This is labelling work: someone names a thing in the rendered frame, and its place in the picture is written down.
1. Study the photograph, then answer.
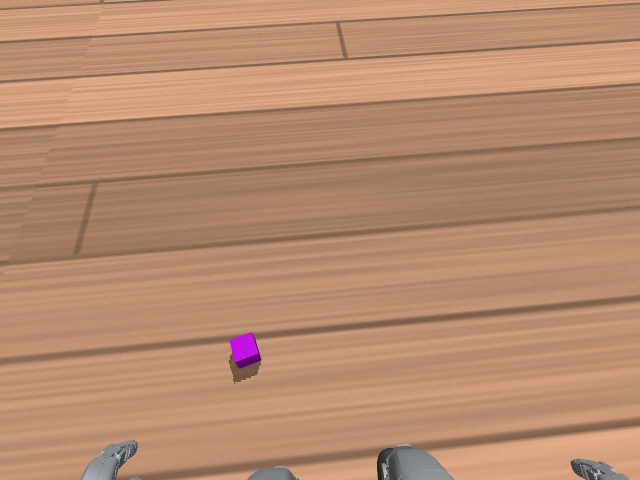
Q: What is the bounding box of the left robot hand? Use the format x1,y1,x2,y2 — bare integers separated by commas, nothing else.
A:
80,440,141,480

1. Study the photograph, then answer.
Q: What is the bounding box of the right robot foot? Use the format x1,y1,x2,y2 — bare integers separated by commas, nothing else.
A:
377,448,393,480

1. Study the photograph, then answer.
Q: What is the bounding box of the right robot hand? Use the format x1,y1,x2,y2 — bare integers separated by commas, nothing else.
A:
571,459,630,480

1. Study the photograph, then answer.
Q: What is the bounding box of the cube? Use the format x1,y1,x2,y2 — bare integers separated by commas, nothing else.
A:
229,332,262,369

